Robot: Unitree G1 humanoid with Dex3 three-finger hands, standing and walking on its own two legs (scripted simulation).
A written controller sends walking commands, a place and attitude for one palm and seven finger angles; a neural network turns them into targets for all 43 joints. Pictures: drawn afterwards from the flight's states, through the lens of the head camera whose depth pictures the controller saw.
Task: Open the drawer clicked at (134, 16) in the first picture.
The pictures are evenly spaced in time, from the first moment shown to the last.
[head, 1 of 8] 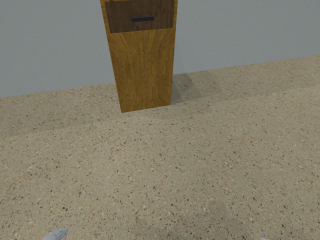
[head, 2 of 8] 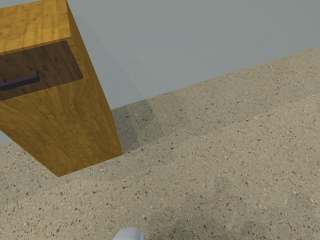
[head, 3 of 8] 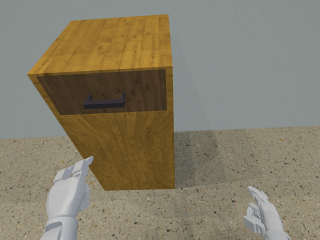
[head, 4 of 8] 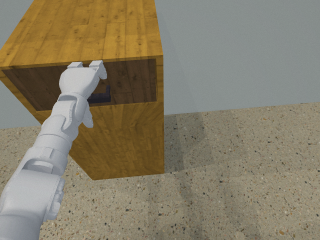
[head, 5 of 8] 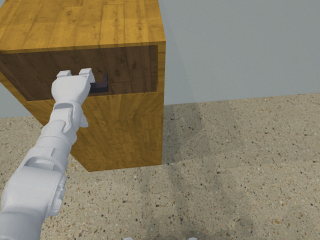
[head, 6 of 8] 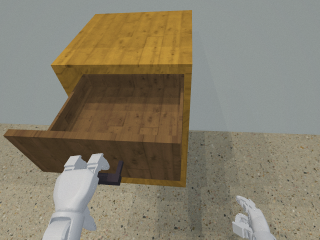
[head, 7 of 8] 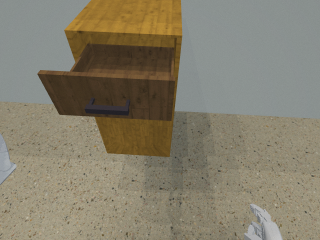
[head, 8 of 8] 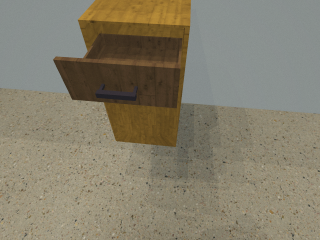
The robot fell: no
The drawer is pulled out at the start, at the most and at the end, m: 0.00 0.30 0.28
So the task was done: yes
